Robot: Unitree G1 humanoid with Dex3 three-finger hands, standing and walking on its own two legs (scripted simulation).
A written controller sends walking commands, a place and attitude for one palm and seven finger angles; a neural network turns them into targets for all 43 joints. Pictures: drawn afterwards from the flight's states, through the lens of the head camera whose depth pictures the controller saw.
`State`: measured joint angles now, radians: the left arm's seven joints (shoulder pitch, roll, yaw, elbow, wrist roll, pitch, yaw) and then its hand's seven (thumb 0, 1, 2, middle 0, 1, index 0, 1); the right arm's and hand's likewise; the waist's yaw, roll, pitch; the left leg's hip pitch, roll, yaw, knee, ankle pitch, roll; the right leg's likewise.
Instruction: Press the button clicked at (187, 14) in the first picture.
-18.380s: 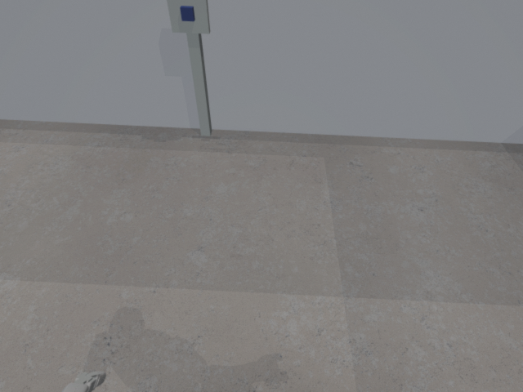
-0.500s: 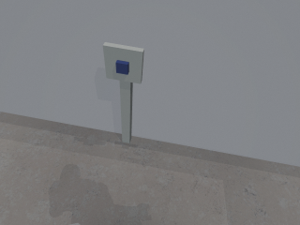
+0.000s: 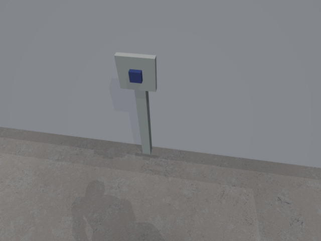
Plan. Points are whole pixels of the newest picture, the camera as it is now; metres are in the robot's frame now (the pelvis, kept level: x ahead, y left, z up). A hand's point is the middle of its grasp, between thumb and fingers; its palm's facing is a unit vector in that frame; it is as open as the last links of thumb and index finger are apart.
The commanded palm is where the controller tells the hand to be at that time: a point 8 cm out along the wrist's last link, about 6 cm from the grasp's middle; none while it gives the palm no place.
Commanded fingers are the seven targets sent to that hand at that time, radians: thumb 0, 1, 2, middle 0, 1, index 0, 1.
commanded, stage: let the arm hang, fingers relaxed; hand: left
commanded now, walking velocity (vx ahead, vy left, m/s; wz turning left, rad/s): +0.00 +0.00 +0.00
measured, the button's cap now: (135, 75) +0.79 +0.16 -0.05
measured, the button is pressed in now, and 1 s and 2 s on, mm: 0 0 0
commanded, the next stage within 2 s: stand and wait in 0.32 s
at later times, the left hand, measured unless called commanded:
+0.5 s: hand out of the picture -0.04 +0.14 -0.18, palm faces +0.04 -0.99 -0.16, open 7.4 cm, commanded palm none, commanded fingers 0.00 0.90 0.90 -0.20 -0.30 -0.20 -0.30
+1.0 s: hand out of the picture -0.02 +0.12 -0.17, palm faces +0.05 -0.99 -0.16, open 7.4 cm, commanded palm none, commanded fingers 0.00 0.90 0.90 -0.20 -0.30 -0.20 -0.30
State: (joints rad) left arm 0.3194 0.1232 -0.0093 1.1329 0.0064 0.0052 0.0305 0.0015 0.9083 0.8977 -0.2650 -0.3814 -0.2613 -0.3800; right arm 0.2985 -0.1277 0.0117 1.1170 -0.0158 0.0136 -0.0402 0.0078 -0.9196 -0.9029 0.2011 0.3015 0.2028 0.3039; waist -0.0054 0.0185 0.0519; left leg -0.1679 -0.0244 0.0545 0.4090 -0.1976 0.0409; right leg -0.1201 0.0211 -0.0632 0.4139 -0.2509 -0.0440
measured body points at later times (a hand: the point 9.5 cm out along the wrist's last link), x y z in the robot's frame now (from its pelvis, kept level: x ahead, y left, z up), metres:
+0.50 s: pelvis -0.01 -0.01 +0.00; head +0.00 -0.02 +0.45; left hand -0.04 +0.19 -0.16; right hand -0.05 -0.20 -0.17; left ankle +0.02 +0.09 -0.74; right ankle -0.01 -0.09 -0.74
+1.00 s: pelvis +0.01 -0.02 +0.00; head +0.02 -0.03 +0.45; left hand -0.02 +0.18 -0.16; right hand -0.03 -0.22 -0.17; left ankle +0.02 +0.09 -0.74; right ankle -0.01 -0.09 -0.74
